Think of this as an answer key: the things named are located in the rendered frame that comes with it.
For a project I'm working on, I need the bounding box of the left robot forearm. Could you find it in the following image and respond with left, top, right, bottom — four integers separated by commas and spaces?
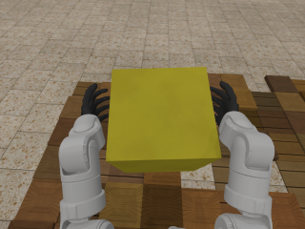
58, 114, 106, 229

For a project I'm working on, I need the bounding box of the left robot upper arm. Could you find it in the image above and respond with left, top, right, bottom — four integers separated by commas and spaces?
66, 219, 114, 229

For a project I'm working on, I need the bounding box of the robot left hand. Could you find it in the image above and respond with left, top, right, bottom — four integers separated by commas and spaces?
81, 83, 111, 122

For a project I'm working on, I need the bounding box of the carton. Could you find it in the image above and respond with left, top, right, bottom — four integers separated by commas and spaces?
106, 67, 222, 174

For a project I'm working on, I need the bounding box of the right robot forearm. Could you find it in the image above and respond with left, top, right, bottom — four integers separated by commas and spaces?
218, 111, 275, 229

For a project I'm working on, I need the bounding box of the robot right hand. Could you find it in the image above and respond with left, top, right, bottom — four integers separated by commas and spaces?
210, 80, 239, 127

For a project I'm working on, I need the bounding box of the right robot upper arm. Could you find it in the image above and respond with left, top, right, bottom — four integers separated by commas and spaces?
214, 213, 268, 229

